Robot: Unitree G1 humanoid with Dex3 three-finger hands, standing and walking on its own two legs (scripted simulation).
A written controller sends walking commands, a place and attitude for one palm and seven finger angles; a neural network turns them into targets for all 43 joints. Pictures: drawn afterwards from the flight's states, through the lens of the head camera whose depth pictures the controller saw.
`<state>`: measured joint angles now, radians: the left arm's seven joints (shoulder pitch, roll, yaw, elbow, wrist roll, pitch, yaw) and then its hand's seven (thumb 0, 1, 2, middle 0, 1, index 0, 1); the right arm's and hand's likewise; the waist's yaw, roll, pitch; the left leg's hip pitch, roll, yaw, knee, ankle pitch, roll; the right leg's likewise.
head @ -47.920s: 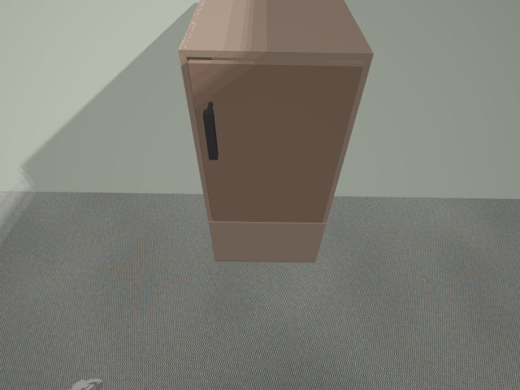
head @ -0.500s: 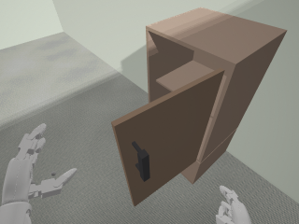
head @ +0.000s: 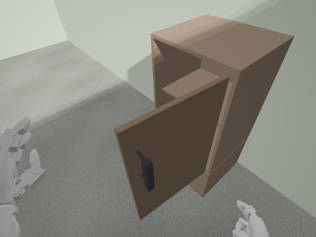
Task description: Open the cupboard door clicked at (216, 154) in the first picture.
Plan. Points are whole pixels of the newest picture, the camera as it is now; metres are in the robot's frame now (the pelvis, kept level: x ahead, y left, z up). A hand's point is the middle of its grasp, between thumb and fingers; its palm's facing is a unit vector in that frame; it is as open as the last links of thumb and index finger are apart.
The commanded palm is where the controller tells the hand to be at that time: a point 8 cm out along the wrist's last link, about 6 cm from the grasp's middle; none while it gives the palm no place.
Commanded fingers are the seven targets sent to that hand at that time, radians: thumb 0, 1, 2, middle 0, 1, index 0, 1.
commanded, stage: draw the hand back to the body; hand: left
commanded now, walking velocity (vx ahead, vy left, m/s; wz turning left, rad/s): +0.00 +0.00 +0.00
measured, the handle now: (144, 170) +0.31 +0.09 -0.03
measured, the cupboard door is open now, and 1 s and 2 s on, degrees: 84 84 84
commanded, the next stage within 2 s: step back with the hand held close in 0.12 s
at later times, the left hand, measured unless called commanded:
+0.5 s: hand (39, 179) +0.17 +0.25 +0.15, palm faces +0.38 -0.78 -0.49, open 7.4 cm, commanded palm +0.11 +0.30 +0.17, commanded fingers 0.00 0.90 0.90 -0.20 -0.30 -0.20 -0.30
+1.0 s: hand (4, 205) +0.12 +0.29 +0.15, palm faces +0.43 -0.77 -0.47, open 7.4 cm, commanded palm +0.05 +0.33 +0.17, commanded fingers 0.00 0.90 0.90 -0.20 -0.30 -0.20 -0.30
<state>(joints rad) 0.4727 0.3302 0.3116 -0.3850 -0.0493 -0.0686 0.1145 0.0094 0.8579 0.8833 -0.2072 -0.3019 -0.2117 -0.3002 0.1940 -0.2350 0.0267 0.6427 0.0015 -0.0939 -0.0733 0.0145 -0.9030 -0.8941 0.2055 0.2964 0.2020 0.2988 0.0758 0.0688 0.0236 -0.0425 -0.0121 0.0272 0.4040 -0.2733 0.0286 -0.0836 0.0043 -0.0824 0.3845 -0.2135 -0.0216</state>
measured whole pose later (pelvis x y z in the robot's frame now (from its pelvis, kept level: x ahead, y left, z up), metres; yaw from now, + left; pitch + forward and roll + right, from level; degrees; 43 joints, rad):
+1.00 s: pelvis -0.09 +0.03 -0.02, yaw +1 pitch +0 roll -2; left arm 0.54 0.41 0.41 -0.53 0.00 -0.20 0.18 0.01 0.88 0.90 -0.21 -0.30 -0.22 -0.30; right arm 0.21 -0.22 0.01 0.59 0.00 -0.07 -0.11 0.01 -0.90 -0.89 0.21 0.30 0.20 0.30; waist 0.00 0.00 0.04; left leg -0.38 -0.02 0.02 0.61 -0.23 0.07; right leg -0.40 0.01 -0.04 0.61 -0.23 0.01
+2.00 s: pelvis -0.30 -0.02 -0.01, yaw +2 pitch +0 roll +0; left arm 0.51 0.37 0.38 -0.45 -0.02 -0.17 0.17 0.01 0.88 0.90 -0.21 -0.30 -0.22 -0.30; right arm 0.28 -0.22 0.01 0.67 -0.01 -0.11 -0.10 0.01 -0.90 -0.89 0.21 0.30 0.21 0.30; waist 0.00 -0.04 -0.06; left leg -0.28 0.02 0.04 0.62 -0.40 0.03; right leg -0.29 0.00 -0.06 0.53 -0.26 -0.04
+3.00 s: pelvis -0.32 -0.02 +0.00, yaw +6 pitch -1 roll -1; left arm 0.34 0.19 0.01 1.15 0.01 0.02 0.02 0.00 0.95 0.90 -0.20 -0.30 -0.21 -0.30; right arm 0.26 -0.18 0.00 1.11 -0.02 0.03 -0.02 0.01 -0.92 -0.89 0.20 0.30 0.20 0.30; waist 0.02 0.01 0.08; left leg -0.26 0.00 -0.01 0.43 -0.16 0.01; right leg -0.20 0.00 -0.08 0.42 -0.20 -0.02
